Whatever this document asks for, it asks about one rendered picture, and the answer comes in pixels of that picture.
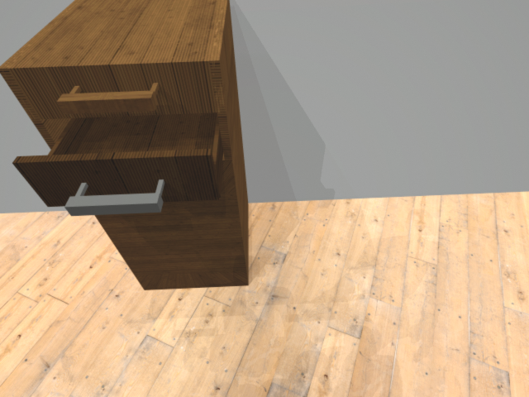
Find drawer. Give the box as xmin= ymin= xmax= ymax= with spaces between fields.
xmin=12 ymin=112 xmax=223 ymax=207

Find cabinet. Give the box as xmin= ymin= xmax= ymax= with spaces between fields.
xmin=0 ymin=0 xmax=249 ymax=290

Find handle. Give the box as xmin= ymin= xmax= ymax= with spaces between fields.
xmin=57 ymin=90 xmax=157 ymax=114
xmin=64 ymin=179 xmax=164 ymax=216

